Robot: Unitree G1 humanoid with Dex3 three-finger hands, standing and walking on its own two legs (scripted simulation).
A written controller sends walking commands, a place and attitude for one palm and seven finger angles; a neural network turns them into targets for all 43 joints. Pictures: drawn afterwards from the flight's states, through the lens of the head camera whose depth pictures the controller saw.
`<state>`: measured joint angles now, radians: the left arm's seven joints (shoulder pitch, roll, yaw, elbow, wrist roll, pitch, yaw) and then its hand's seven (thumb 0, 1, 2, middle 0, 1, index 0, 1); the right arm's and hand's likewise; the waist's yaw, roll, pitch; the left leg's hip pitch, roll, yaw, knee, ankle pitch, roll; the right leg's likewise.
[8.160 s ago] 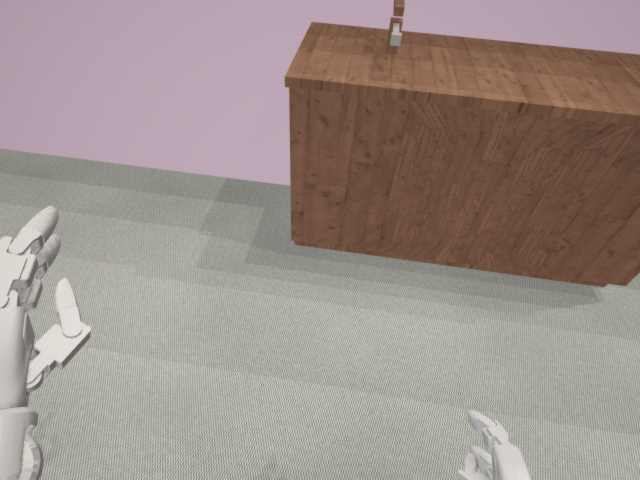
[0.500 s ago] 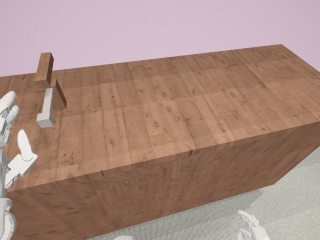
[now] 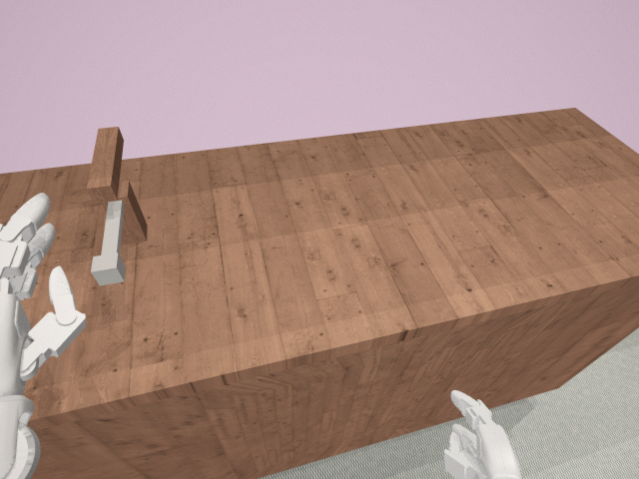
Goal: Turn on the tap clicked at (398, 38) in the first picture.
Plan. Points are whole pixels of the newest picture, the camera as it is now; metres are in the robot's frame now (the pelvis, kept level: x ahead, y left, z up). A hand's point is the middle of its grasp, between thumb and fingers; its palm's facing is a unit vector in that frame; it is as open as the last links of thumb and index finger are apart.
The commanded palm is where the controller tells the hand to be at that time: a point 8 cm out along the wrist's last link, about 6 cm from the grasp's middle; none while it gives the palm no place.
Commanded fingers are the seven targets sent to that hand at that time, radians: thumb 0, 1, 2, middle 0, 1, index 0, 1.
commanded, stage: come to a stop and stand still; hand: left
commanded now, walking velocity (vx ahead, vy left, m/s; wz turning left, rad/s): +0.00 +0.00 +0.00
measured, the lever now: (108, 269) +0.32 +0.30 +0.09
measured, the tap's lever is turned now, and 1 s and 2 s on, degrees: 0 0 0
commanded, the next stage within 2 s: look again from close up in 0.56 s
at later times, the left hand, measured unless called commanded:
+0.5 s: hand (36, 338) +0.19 +0.28 +0.16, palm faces +0.41 -0.84 -0.34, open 7.4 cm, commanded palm +0.13 +0.30 +0.17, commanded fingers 0.00 0.90 0.90 -0.20 -0.30 -0.20 -0.30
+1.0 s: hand (49, 318) +0.21 +0.27 +0.16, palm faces +0.38 -0.86 -0.35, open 7.4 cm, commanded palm +0.15 +0.31 +0.17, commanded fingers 0.00 0.90 0.90 -0.20 -0.30 -0.20 -0.30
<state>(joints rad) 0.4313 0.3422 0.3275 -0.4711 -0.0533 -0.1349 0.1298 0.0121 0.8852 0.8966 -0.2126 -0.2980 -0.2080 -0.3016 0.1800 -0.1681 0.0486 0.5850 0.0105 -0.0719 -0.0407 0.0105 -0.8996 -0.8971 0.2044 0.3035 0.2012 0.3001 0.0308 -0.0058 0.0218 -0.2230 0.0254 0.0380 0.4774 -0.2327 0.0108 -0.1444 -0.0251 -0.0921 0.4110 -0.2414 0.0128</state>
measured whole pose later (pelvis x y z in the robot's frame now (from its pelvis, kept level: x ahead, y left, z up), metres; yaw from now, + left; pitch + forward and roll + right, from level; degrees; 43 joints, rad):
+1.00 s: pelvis -0.01 +0.03 +0.00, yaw +0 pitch -1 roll -2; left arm 0.41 0.36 0.35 -0.50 -0.03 -0.21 0.10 0.01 0.89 0.90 -0.21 -0.30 -0.21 -0.30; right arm 0.18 -0.18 0.03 0.57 0.01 -0.13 -0.02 0.01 -0.90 -0.90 0.20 0.30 0.20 0.30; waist 0.04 -0.04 0.08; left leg -0.24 0.00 0.06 0.47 -0.21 0.05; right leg -0.16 -0.05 -0.07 0.38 -0.20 0.05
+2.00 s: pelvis -0.05 +0.01 +0.00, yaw +1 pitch -2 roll -2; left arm 0.46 0.38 0.38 -0.50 -0.02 -0.20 0.09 0.01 0.89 0.90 -0.21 -0.30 -0.21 -0.30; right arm 0.26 -0.16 0.02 0.61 0.01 -0.13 -0.01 0.01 -0.90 -0.90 0.20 0.30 0.20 0.30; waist 0.01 0.00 0.05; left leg -0.31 -0.01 -0.05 0.54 -0.22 0.03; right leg -0.21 0.03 -0.03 0.44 -0.22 0.00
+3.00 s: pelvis +0.01 -0.01 +0.00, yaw +1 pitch +0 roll -1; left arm 0.20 0.46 0.44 -0.33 -0.03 -0.21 0.09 0.01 0.88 0.90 -0.22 -0.30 -0.21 -0.30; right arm 0.19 -0.20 0.00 0.58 0.02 -0.11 0.00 0.01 -0.90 -0.90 0.20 0.30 0.20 0.30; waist 0.07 -0.03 0.07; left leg -0.25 -0.01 -0.02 0.49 -0.24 0.01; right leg -0.18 0.02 -0.02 0.45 -0.27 -0.01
